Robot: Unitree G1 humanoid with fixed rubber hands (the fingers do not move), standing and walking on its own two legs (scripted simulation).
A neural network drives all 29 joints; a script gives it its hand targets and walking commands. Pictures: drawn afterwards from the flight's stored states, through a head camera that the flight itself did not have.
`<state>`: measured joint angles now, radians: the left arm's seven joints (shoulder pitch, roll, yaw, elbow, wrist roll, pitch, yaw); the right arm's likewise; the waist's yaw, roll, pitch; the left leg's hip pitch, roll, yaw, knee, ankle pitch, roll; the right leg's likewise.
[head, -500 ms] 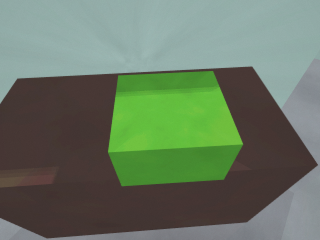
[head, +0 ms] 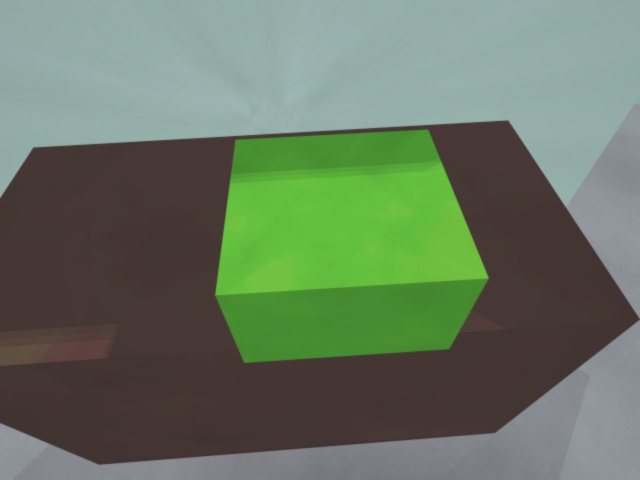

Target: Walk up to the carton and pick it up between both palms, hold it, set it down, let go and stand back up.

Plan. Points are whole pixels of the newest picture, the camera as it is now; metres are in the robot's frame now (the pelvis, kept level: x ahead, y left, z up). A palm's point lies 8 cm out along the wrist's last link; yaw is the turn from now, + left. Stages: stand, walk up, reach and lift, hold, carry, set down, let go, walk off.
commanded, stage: walk up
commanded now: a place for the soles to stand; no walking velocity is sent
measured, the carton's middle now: (339, 241) +0.44 -0.01 +0.01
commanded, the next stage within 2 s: reach and lift in 1.80 s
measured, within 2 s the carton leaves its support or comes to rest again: neither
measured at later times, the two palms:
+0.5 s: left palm out of the picture -0.01 +0.26 -0.14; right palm out of the picture -0.01 -0.26 -0.14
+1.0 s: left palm out of the picture -0.01 +0.25 -0.14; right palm out of the picture +0.01 -0.25 -0.14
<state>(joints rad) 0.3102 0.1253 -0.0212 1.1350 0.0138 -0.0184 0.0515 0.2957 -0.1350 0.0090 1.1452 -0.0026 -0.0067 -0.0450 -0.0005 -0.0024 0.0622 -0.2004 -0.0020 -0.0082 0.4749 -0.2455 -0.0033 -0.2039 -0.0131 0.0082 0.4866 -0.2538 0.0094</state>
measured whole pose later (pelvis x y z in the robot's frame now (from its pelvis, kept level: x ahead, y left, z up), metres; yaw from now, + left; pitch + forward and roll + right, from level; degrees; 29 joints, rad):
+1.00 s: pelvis -0.01 -0.01 +0.00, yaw +3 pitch -1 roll +0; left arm 0.28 0.26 -0.05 1.04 0.00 0.00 0.02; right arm 0.30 -0.25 0.05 1.01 0.00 -0.01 -0.01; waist -0.01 0.01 0.03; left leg -0.26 0.00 -0.06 0.51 -0.23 -0.01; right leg -0.23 -0.02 -0.04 0.49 -0.24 0.00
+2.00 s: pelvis -0.03 -0.03 -0.03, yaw +9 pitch -3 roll -1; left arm 0.02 0.32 0.08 0.52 0.05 0.62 0.00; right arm -0.08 -0.23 -0.02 0.90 -0.01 0.08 0.07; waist -0.01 -0.04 0.12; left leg -0.42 0.06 -0.03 0.79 -0.32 -0.06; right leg -0.34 -0.03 -0.11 0.80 -0.41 -0.02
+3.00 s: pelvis +0.02 -0.01 +0.01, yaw +5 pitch -3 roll +0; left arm 0.33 0.21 0.04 0.24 -0.08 0.19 0.04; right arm 0.28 -0.29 -0.04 0.51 0.12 -0.13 0.11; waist 0.03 -0.03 0.04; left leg -0.08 0.06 0.06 0.32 -0.17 -0.04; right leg -0.04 -0.01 -0.03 0.30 -0.21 0.00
